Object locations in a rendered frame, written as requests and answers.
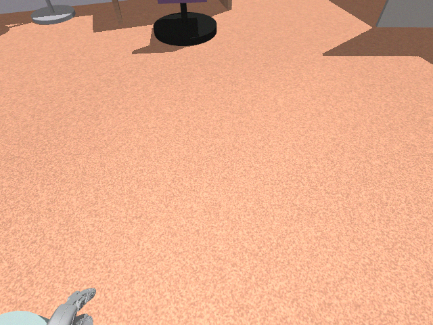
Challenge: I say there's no coat stand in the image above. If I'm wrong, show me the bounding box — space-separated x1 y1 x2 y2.
30 0 76 24

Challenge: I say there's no left robot hand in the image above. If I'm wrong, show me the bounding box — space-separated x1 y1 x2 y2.
47 288 96 325

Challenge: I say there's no office chair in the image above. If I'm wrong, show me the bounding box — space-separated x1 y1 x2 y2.
154 0 217 46

